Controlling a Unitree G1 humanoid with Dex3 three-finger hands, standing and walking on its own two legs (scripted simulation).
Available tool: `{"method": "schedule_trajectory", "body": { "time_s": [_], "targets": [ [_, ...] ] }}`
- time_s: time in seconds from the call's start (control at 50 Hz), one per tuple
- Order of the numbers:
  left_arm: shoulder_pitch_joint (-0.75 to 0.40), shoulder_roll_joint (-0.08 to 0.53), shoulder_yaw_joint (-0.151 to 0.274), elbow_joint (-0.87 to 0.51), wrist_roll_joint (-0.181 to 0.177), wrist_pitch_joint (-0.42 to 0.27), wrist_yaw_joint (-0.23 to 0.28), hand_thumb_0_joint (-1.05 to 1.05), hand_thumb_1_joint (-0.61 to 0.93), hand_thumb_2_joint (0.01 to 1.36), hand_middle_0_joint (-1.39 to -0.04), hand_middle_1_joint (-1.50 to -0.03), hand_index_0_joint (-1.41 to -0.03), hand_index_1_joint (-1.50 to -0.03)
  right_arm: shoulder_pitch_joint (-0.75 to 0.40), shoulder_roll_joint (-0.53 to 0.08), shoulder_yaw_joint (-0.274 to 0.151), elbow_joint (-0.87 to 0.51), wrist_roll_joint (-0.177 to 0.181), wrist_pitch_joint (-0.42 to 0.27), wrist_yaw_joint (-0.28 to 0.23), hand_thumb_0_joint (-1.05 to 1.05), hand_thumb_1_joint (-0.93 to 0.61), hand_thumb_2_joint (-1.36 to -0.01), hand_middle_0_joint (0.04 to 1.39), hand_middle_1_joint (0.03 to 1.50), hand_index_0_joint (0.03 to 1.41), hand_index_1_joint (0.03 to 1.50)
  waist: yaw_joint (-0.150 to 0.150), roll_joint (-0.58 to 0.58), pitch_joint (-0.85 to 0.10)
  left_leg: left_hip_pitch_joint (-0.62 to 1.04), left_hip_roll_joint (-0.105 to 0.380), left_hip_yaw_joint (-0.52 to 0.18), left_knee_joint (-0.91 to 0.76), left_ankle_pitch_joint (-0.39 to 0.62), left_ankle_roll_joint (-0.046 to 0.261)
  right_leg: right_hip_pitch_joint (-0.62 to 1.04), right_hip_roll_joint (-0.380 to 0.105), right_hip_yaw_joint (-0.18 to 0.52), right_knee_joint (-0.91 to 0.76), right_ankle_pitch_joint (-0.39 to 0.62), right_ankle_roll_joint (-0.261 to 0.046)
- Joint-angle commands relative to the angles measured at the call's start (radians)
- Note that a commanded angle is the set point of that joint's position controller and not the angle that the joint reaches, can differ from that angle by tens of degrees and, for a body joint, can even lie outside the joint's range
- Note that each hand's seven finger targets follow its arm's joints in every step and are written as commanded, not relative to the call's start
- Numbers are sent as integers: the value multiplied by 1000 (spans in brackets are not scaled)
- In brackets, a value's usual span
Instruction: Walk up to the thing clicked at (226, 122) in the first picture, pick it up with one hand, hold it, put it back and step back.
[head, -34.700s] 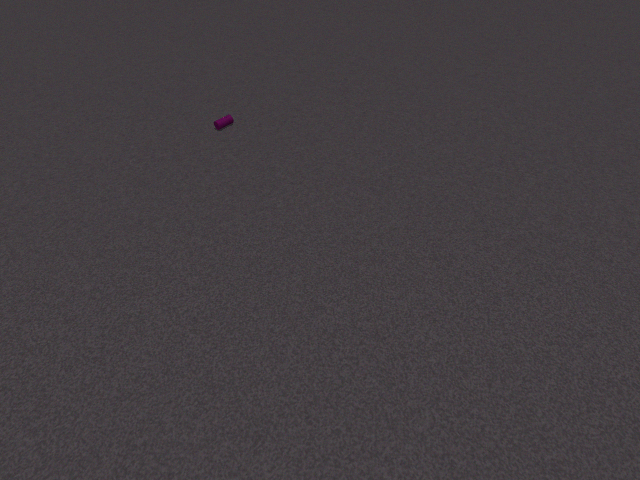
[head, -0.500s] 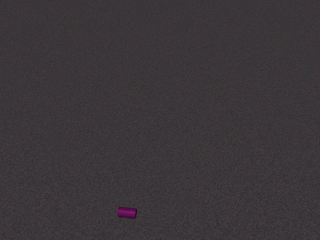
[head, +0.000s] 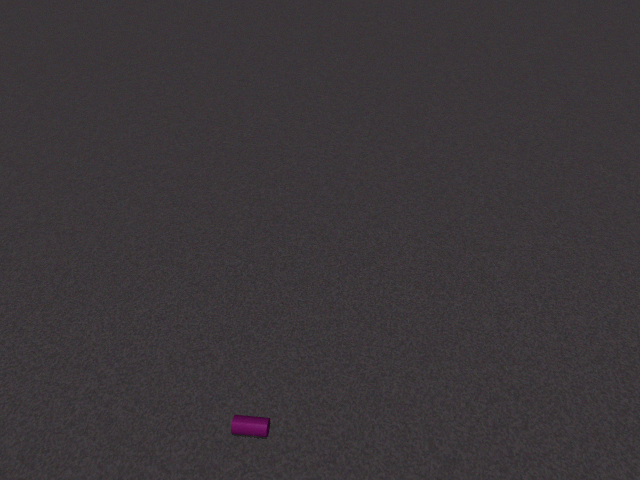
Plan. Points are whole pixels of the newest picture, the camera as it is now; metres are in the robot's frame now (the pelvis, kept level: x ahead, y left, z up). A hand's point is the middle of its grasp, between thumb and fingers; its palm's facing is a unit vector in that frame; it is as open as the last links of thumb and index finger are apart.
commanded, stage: stand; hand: left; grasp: from above
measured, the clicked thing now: (250, 425) +0.44 +0.25 -0.76
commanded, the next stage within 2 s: step back in 0.20 s
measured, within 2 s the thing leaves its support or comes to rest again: neither
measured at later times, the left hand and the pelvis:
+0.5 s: hand out of the picture +0.09 +0.30 -0.18, palm faces -0.03 -0.93 -0.37, open 7.4 cm; pelvis -0.04 +0.04 -0.03, yaw +0 degrees
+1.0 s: hand out of the picture -0.02 +0.29 -0.17, palm faces -0.11 -0.92 -0.39, open 7.4 cm; pelvis -0.14 +0.03 -0.03, yaw -5 degrees
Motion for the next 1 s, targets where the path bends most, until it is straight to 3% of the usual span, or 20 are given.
{"method": "schedule_trajectory", "body": {
  "time_s": [0.0,0.16,0.18,0.24,0.32,0.36,0.4,0.42,0.44,0.46,0.48,0.52,0.58,0.74,0.84,0.9,0.92,0.94,0.96,0.98],
  "targets": [
    [-40,218,38,-60,-1,-23,17,0,900,900,-200,-300,-200,-300,-34,-195,-39,-60,1,-23,-11,0,-900,-900,200,300,200,300,2,-17,-70,-13,92,-68,-58,111,46,21,-105,85,-52,119,-33],
    [-38,217,35,-64,0,-23,15,0,900,900,-200,-300,-200,-300,-32,-199,-37,-62,0,-23,-10,0,-900,-900,200,300,200,300,2,-19,-66,-25,93,-71,-59,95,46,16,-104,86,-54,104,-32],
    [-38,296,77,-84,-18,-14,20,0,900,900,-200,-300,-200,-300,-69,-258,-58,-80,12,-5,-4,0,-900,-900,200,300,200,300,7,-43,31,-96,75,-77,52,250,70,-65,-97,98,25,276,-42],
    [-22,291,85,-130,-21,-7,27,0,900,900,-200,-300,-200,-300,-33,-239,-66,-116,27,10,-1,0,-900,-900,200,300,200,300,-7,-55,-93,-72,46,-39,186,295,78,-38,-124,108,73,372,-97],
    [-95,324,97,-211,-3,10,30,0,900,900,-200,-300,-200,-300,15,-214,-80,-151,21,39,4,0,-900,-900,200,300,200,300,-20,-191,-124,-115,-69,11,450,-129,66,-144,-285,246,31,342,-234],
    [-132,324,98,-253,12,15,30,0,900,900,-200,-300,-200,-300,68,-213,-88,-167,18,49,9,0,-900,-900,200,300,200,300,-36,-227,-124,-140,-60,-37,542,-318,83,-191,-315,246,71,313,-265],
    [-165,314,89,-281,16,20,33,0,900,900,-200,-300,-200,-300,104,-215,-94,-178,19,45,11,0,-900,-900,200,300,200,300,-54,-235,-102,-134,-45,-30,442,-234,83,-214,-270,200,142,305,-218],
    [-164,300,85,-287,11,27,32,0,900,900,-200,-300,-200,-300,122,-219,-97,-171,15,38,10,0,-900,-900,200,300,200,300,-54,-194,-104,-120,-42,-9,322,-90,76,-207,-221,162,207,259,-178],
    [-137,271,77,-298,4,36,31,0,900,900,-200,-300,-200,-300,109,-247,-105,-188,1,29,5,0,-900,-900,200,300,200,300,-48,-63,-84,-151,41,-96,133,148,91,-198,-123,104,331,149,-117],
    [-113,221,69,-306,-9,46,34,0,900,900,-200,-300,-200,-300,79,-325,-123,-201,-18,21,2,0,-900,-900,200,300,200,300,-27,142,-74,-103,192,-316,51,389,141,-308,52,53,513,-88,-62],
    [-97,218,72,-309,-6,53,42,0,900,900,-200,-300,-200,-300,82,-353,-125,-216,-23,11,0,0,-900,-900,200,300,200,300,-21,127,-78,-76,255,-375,66,595,191,-369,124,144,647,-440,-52],
    [-79,234,76,-301,0,56,57,0,900,900,-200,-300,-200,-300,42,-357,-132,-249,-16,9,-12,0,-900,-900,200,300,200,300,-31,140,-125,-45,290,-406,72,574,208,-397,135,257,770,-457,-58],
    [3,246,75,-289,-9,54,51,0,900,900,-200,-300,-200,-300,-16,-272,-113,-287,-20,5,-33,0,-900,-900,200,300,200,300,26,131,-128,69,182,-226,156,604,163,-454,114,227,813,-313,-43],
    [-13,248,98,-348,5,44,34,0,900,900,-200,-300,-200,-300,76,-284,-123,-329,-9,5,-42,0,-900,-900,200,300,200,300,-45,84,-106,75,269,-258,162,517,303,-380,84,161,674,-349,-1],
    [57,235,105,-345,6,35,17,0,900,900,-200,-300,-200,-300,41,-300,-120,-353,-8,10,-34,0,-900,-900,200,300,200,300,-23,105,-145,-2,236,-223,180,296,258,-244,43,88,410,-287,-28],
    [167,230,112,-305,18,23,15,0,900,900,-200,-300,-200,-300,-7,-290,-108,-361,8,22,-24,0,-900,-900,200,300,200,300,37,77,-148,-188,173,-154,257,169,162,-29,28,67,128,-25,-68],
    [158,288,128,-320,31,17,16,0,900,900,-200,-300,-200,-300,3,-254,-97,-366,15,22,-21,0,-900,-900,200,300,200,300,25,-57,-135,-336,89,-109,342,15,100,23,-90,260,94,3,-116],
    [104,383,146,-343,14,22,11,0,900,900,-200,-300,-200,-300,-38,-223,-96,-373,21,24,-25,0,-900,-900,200,300,200,300,48,-282,-69,-381,-112,3,556,-292,38,-136,-294,513,-2,37,-287],
    [44,400,147,-388,29,16,13,0,900,900,-200,-300,-200,-300,-27,-248,-107,-358,15,32,-30,0,-900,-900,200,300,200,300,46,-275,-14,-327,-119,-92,782,-451,26,-295,-391,612,-33,75,-360],
    [5,347,137,-406,17,12,18,0,900,900,-200,-300,-200,-300,10,-256,-105,-340,18,35,-26,0,-900,-900,200,300,200,300,18,-177,0,-325,-127,-152,866,-399,28,-296,-339,516,-4,132,-329]
  ]
}}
